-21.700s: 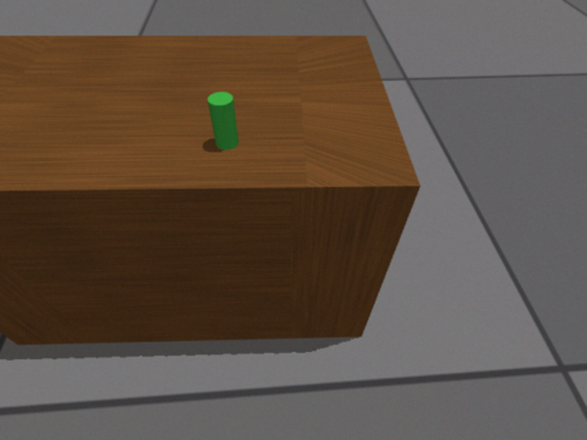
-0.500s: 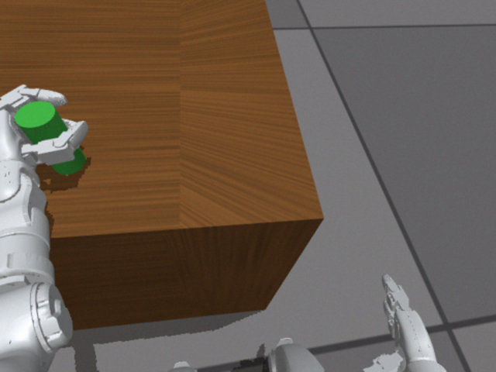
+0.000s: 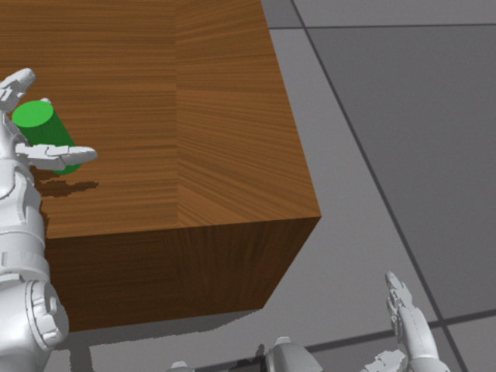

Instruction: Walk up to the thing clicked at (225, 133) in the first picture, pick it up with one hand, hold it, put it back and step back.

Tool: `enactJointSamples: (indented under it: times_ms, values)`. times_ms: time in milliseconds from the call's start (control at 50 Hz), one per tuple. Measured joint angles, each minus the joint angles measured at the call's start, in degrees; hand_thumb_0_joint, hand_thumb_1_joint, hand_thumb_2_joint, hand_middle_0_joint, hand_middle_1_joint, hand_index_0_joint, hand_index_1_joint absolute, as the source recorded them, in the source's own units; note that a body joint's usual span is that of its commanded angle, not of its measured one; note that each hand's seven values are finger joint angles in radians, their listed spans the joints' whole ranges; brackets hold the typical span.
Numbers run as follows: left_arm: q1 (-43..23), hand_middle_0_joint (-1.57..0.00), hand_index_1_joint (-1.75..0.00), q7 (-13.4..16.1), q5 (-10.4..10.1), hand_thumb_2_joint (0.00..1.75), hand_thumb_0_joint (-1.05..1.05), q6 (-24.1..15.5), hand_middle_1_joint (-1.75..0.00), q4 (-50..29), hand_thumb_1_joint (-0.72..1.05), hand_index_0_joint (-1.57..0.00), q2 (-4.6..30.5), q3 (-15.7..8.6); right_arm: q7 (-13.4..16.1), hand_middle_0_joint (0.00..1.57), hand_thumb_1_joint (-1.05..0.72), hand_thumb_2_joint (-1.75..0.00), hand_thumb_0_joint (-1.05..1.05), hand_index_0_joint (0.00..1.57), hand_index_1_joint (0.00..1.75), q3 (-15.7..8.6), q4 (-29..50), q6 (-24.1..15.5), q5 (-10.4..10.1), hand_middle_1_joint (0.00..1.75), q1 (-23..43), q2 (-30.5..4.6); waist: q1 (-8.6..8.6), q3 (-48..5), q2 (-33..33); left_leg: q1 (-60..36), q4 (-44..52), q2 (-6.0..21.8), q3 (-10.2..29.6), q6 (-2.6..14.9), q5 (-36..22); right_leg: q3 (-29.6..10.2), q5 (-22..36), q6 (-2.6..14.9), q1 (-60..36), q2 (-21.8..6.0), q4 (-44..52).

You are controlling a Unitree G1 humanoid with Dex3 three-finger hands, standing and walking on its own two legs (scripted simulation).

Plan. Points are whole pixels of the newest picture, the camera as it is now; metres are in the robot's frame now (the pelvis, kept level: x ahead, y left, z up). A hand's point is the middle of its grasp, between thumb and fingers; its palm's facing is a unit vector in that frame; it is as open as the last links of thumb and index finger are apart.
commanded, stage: withdraw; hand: left
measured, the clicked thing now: (51, 140) +0.47 +0.25 +0.08
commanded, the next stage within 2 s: rise in 0.20 s
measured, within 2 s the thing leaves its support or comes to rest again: neither
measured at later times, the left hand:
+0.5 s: hand out of the picture +0.48 +0.33 +0.21, palm faces +0.37 -0.91 -0.19, open 17.5 cm
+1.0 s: hand out of the picture +0.33 +0.30 +0.18, palm faces +0.41 -0.83 -0.37, open 17.6 cm
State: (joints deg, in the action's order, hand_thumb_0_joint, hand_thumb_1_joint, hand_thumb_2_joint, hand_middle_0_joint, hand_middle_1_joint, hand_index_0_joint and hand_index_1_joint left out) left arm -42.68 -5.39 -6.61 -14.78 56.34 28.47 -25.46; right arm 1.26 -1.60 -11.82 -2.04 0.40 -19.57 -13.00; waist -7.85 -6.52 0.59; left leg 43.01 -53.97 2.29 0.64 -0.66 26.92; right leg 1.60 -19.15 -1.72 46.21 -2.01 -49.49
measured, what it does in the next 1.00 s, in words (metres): stands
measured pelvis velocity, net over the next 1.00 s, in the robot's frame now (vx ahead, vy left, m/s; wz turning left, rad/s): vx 0.03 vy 0.00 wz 0.01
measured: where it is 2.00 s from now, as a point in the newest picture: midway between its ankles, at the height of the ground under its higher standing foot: outside the picture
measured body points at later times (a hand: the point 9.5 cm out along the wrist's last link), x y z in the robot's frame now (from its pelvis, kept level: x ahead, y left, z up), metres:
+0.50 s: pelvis +0.01 +0.00 +0.02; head +0.07 +0.01 +0.47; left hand +0.46 +0.37 +0.23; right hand +0.16 -0.26 -0.04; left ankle -0.01 +0.12 -0.69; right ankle +0.04 -0.14 -0.69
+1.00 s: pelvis +0.03 +0.00 +0.04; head +0.05 -0.02 +0.49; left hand +0.31 +0.35 +0.20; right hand +0.19 -0.26 -0.04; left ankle -0.01 +0.12 -0.69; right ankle +0.04 -0.14 -0.69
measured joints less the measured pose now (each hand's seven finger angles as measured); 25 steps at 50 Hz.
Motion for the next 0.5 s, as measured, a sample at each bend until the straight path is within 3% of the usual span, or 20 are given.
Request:
enactJointSamples:
  times_ms: [220, 340, 400, 500]
  values:
    - [-2.1, -0.14, -0.16, -2.3, -0.7, 0.13, -0.02, 5.8, -0.16, -3.6, -0.55, -0.16, 4.7, -1.3, 0.7, 0.06, 0.52, -0.06, -0.01, 0.05, 0.05, -0.4, -3.9, -0.6, -1.3, 0.05, -0.2, -0.8, 1.21, -0.9, -0.6, -4.8, 3.1, 0.3, 0.0, -0.10, -0.4, 0.2, 0.6, 0.01, -5.0, 0.3, 3.5]
    - [-8.2, -0.09, -0.10, -4.6, -0.7, 0.08, -0.02, 11.2, -0.10, 2.0, -0.59, -0.10, 9.3, -0.3, 1.4, 0.06, 0.53, -0.05, -0.01, 0.05, 0.05, 0.6, -8.6, -1.1, -2.2, 0.05, 1.8, -0.6, 1.89, -1.1, -1.5, -7.7, 5.6, 0.0, -0.1, 0.14, -1.3, 0.2, 1.2, -0.12, -7.8, 0.0, 5.7]
    - [-10.3, -0.08, -0.08, -3.6, 3.2, 0.07, -0.01, 12.4, -0.08, 5.5, -0.59, -0.09, 12.1, 1.7, 1.3, 0.06, 0.54, -0.05, -0.01, 0.05, 0.05, 0.8, -9.0, -1.3, -2.5, 0.05, 2.5, -0.8, 1.83, -0.2, -1.9, -9.2, 7.4, -0.3, -0.4, 0.25, -2.1, 0.0, 1.8, -0.25, -9.2, -0.2, 7.1]
    - [-11.3, -0.07, -0.06, -1.4, 6.9, 0.05, -0.01, 13.8, -0.06, 8.8, -0.57, -0.08, 15.2, 1.5, 0.5, 0.06, 0.56, -0.05, -0.01, 0.05, 0.05, 1.0, -8.7, -1.1, -3.0, 0.05, 2.1, -1.8, 1.95, 0.9, -2.0, -11.1, 10.3, -0.5, -0.9, 0.34, -3.5, -0.4, 3.0, -0.36, -10.7, -0.3, 9.5]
